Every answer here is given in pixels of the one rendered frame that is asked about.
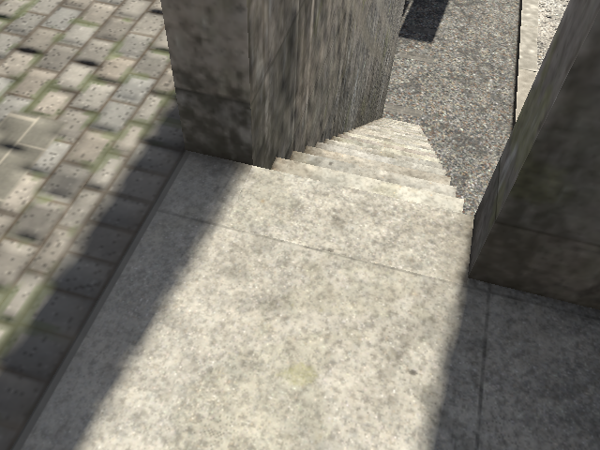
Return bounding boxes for stairs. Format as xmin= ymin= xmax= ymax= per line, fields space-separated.
xmin=271 ymin=117 xmax=464 ymax=214

